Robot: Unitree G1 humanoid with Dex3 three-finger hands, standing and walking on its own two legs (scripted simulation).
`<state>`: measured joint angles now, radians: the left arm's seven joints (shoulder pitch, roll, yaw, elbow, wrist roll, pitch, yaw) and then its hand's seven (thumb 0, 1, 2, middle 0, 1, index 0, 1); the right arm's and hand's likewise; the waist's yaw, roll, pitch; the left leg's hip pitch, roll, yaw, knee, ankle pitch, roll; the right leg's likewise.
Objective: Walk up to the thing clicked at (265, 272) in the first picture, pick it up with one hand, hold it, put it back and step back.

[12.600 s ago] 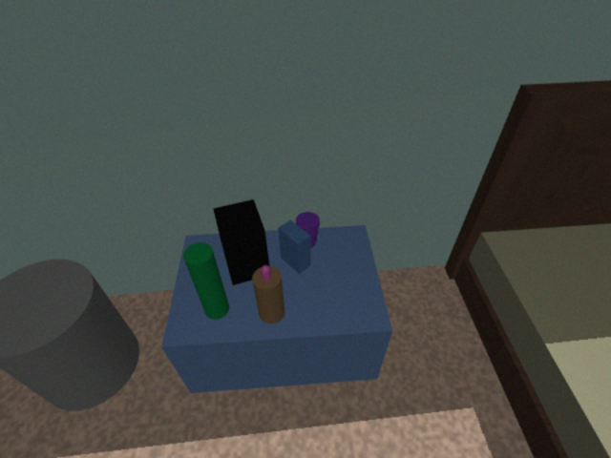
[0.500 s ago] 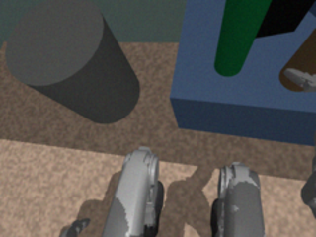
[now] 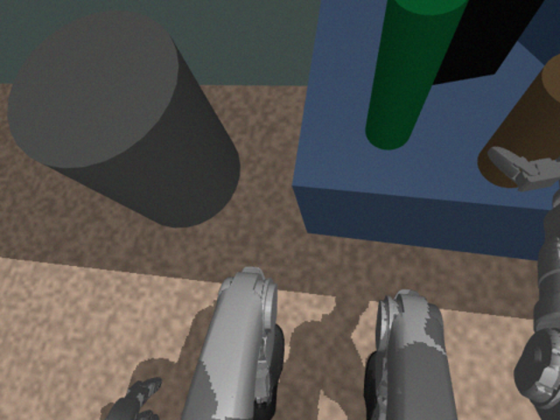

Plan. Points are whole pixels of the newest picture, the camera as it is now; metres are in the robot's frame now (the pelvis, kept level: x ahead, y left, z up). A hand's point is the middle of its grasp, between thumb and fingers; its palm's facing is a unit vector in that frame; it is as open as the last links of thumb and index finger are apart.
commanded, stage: settle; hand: right
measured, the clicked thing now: (548, 119) +0.51 -0.24 +0.02
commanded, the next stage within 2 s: lift in 1.00 s
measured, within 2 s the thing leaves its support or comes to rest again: neither
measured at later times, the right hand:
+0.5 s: hand out of the picture +0.52 -0.23 +0.05, palm faces +0.24 +0.97 -0.04, open 10.5 cm
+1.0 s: hand out of the picture +0.52 -0.23 +0.07, palm faces +0.25 +0.97 -0.04, open 10.5 cm
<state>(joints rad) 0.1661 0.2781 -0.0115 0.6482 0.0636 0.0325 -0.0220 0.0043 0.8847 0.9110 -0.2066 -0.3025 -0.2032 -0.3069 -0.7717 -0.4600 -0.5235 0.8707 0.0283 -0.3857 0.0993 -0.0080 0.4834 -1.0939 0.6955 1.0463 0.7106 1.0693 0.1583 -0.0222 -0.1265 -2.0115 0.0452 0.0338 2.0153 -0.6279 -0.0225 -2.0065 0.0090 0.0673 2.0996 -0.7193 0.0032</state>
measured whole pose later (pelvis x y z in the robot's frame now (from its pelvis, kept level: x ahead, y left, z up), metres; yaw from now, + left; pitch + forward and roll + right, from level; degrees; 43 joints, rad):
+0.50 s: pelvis +0.01 +0.00 +0.05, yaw +0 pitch +36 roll +4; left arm 0.20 0.28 -0.01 0.64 0.05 0.00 0.00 0.01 0.88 0.91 -0.20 -0.30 -0.20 -0.30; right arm -0.80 -0.47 -0.51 0.93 0.06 -0.38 0.10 -0.01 0.50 -1.11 0.70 1.05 0.71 1.07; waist 0.16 -0.03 -0.16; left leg -1.86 0.03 0.04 1.85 -0.61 -0.01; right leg -1.85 -0.01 0.06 1.92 -0.70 0.01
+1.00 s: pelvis +0.02 +0.00 +0.08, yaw +0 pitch +35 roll +4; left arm 0.19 0.26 -0.01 0.66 0.06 -0.01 0.00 0.01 0.90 0.90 -0.20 -0.30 -0.20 -0.30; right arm -0.76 -0.45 -0.49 0.92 0.06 -0.41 0.08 -0.01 0.49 -1.11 0.68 1.07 0.69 1.10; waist 0.16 -0.02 -0.16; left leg -1.76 0.02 0.04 1.75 -0.60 -0.01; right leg -1.75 -0.02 0.06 1.83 -0.69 0.01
